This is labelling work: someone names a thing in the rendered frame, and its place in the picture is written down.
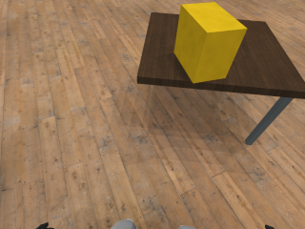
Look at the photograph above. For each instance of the carton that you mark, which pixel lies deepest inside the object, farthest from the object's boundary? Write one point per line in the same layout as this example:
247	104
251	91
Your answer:
207	40

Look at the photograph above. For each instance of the table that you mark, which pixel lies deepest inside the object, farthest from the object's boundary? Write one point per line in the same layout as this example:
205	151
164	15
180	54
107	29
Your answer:
260	67

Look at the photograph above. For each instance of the robot left thigh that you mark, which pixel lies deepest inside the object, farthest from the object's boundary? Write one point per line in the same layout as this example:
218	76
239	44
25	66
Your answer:
124	224

